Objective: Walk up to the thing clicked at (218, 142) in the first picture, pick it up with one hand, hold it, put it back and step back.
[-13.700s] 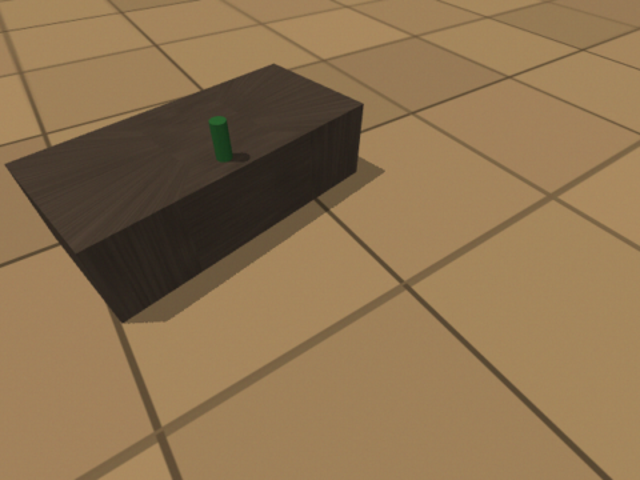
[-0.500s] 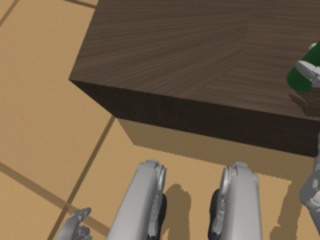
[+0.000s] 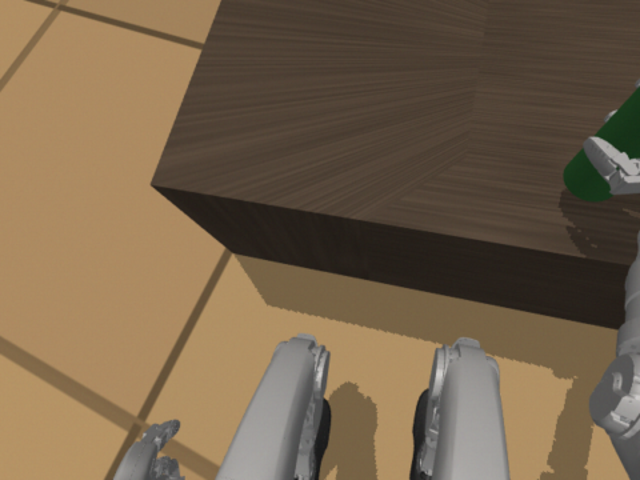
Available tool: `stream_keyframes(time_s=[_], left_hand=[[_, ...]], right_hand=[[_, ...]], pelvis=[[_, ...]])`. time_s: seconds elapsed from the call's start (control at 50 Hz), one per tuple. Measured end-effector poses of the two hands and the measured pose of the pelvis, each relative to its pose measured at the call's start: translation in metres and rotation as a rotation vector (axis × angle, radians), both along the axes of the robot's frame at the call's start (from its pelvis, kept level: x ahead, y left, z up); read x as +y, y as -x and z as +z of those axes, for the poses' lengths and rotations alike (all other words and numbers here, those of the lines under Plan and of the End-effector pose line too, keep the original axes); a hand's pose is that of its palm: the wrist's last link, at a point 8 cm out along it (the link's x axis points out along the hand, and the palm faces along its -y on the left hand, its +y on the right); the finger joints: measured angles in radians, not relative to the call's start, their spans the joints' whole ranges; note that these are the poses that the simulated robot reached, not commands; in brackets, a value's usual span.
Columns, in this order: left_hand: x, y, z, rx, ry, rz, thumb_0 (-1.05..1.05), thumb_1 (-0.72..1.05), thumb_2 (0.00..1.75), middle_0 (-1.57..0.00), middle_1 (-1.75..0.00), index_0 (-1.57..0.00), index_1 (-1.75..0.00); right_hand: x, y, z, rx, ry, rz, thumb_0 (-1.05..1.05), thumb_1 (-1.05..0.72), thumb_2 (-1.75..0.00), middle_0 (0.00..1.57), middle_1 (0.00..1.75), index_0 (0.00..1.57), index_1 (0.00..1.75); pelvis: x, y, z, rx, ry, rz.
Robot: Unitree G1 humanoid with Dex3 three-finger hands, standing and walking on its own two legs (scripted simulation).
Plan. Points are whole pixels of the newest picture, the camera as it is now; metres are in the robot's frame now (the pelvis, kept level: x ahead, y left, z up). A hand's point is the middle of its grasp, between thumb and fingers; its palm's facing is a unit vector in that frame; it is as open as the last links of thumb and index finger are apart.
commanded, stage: settle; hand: right
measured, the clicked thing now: (630, 143) +0.50 -0.29 +0.01
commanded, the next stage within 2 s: lift in 0.58 s
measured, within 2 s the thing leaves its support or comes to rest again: neither
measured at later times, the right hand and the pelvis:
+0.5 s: hand out of the picture +0.50 -0.30 +0.06, palm faces +0.32 +0.95 -0.01, open 9.5 cm; pelvis +0.02 -0.01 +0.05, yaw -1 degrees
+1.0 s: hand out of the picture +0.48 -0.30 +0.10, palm faces +0.32 +0.95 +0.00, open 9.5 cm; pelvis +0.02 -0.01 +0.08, yaw -2 degrees
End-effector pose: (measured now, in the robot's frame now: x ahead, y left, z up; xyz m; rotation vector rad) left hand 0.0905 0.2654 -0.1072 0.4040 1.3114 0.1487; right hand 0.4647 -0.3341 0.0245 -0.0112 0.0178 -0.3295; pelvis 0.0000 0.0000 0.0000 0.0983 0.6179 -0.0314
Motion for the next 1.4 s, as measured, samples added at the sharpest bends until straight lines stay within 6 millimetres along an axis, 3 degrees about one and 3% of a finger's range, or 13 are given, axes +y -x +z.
stream_keyframes(time_s=[0.12,0.38,0.74,0.94,1.2,1.4], left_hand=[[0.001,-0.004,0.020,-0.011,-0.009,0.002,0.00,0.92,0.88,-0.19,-0.30,-0.19,-0.29],[-0.001,-0.013,0.049,-0.009,-0.025,-0.014,0.00,0.91,0.88,-0.19,-0.30,-0.19,-0.29],[-0.016,-0.022,0.064,-0.026,0.018,-0.025,0.00,0.92,0.88,-0.19,-0.30,-0.19,-0.29],[-0.017,-0.028,0.080,-0.052,0.013,-0.028,0.00,0.92,0.88,-0.19,-0.31,-0.21,-0.29],[-0.031,-0.049,0.123,-0.141,0.044,-0.031,0.00,0.92,0.88,-0.19,-0.31,-0.20,-0.29],[-0.041,-0.068,0.161,-0.218,0.080,-0.050,0.00,0.90,0.89,-0.19,-0.30,-0.20,-0.30]], right_hand=[[-0.007,-0.004,0.017,0.017,-0.002,-0.004,-0.01,0.40,-1.13,0.78,1.14,0.79,1.14],[-0.013,-0.001,0.029,0.017,-0.016,0.002,-0.01,0.41,-1.13,0.79,1.14,0.80,1.14],[-0.016,0.002,0.052,0.022,-0.014,0.004,-0.01,0.40,-1.14,0.76,1.18,0.76,1.18],[-0.009,0.014,0.063,0.014,-0.021,0.013,-0.01,0.40,-1.14,0.77,1.17,0.78,1.17],[-0.004,0.048,0.120,0.001,0.003,0.004,-0.01,0.41,-1.14,0.78,1.16,0.78,1.16],[0.014,0.076,0.162,0.006,-0.010,0.005,-0.01,0.41,-1.14,0.78,1.16,0.78,1.16]], pelvis=[[-0.002,-0.006,0.017,-0.006,-0.002,-0.004],[-0.007,-0.014,0.041,-0.016,-0.008,-0.015],[-0.012,-0.020,0.062,-0.031,-0.005,-0.027],[-0.013,-0.022,0.075,-0.056,-0.005,-0.032],[-0.018,-0.028,0.118,-0.138,0.007,-0.054],[-0.020,-0.035,0.155,-0.225,0.027,-0.072]])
